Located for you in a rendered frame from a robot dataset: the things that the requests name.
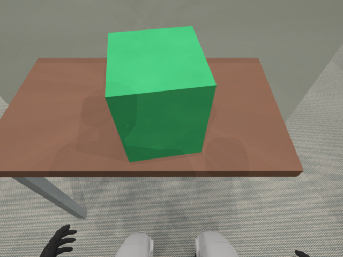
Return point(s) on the left robot thigh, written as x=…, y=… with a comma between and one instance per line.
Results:
x=136, y=245

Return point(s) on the left robot hand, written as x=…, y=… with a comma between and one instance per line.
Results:
x=52, y=248

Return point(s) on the right robot thigh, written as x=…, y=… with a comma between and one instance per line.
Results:
x=213, y=244

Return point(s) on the carton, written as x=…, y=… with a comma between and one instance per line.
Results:
x=159, y=90

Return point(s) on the table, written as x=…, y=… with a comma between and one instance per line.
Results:
x=59, y=125

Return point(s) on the robot thigh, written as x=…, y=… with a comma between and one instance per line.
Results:
x=136, y=245
x=213, y=244

